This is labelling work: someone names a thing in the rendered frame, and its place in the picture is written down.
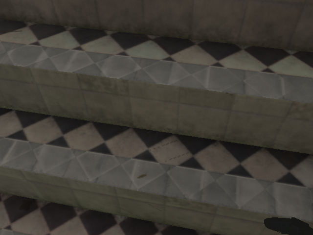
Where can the right robot hand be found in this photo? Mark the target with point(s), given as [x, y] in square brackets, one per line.
[290, 226]

